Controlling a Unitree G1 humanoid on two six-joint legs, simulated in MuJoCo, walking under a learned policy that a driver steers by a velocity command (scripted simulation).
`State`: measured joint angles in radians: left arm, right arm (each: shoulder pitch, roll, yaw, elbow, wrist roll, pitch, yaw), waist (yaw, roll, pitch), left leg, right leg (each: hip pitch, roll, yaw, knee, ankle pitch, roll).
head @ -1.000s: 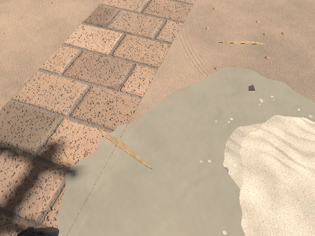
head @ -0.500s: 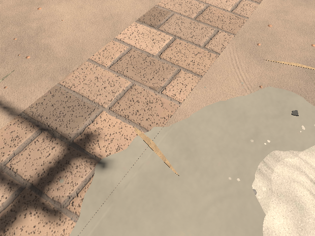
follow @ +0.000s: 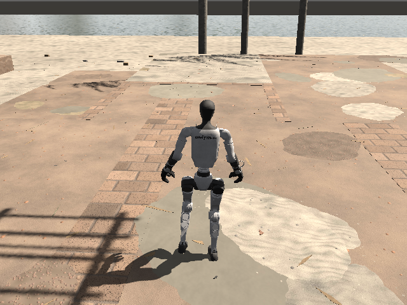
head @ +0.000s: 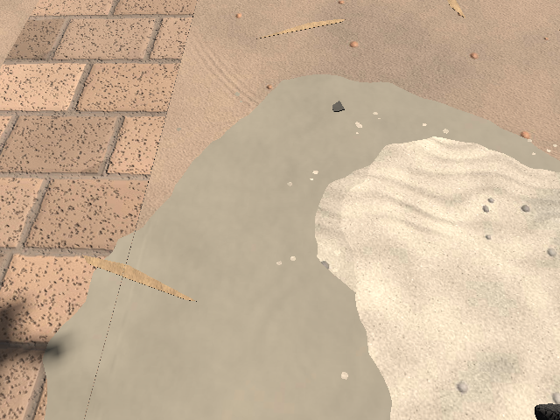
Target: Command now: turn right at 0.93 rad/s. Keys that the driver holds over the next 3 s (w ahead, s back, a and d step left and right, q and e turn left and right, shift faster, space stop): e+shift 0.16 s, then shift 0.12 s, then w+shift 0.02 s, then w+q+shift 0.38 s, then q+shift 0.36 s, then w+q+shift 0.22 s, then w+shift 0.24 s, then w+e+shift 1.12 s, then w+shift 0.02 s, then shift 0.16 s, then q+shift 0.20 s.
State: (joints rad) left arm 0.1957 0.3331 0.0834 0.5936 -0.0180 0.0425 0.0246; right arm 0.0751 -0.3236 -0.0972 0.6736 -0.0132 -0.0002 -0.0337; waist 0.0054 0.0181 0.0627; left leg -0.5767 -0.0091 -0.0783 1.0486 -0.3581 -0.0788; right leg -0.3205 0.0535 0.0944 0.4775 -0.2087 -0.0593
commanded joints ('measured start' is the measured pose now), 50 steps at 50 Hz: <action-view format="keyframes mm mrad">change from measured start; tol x32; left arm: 1 -42 176 52 -83 -5 -9 18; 50 243 89 -25 42 39 -148 -38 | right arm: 1 -17 -43 -5 -57 6 -17 1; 50 274 -289 -54 -187 -1 -9 67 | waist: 1 -8 -123 -171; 11 -21 -213 -196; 14 48 286 -140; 41 34 -97 109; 50 -69 185 -616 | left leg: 1 -28 -38 -29 -143 58 -17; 12 379 19 -68 -677 274 63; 14 439 350 -519 -766 476 321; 17 460 251 -446 -840 -317 276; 24 300 111 -332 -882 -137 261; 35 -511 128 -38 209 88 87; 47 466 -80 194 -415 341 207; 49 929 209 -328 -382 1013 434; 50 999 378 -732 -594 568 586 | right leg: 1 177 -198 283 -104 264 -154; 11 129 -135 449 22 253 -92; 14 -199 122 142 464 -470 55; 18 -339 -17 38 645 -231 110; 28 374 -46 -74 -178 69 59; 32 556 -491 464 -261 -540 -133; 46 280 -285 -300 83 1004 11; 47 204 -273 -293 288 922 32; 49 -311 -8 -217 1016 -522 142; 50 -360 22 63 1139 -476 132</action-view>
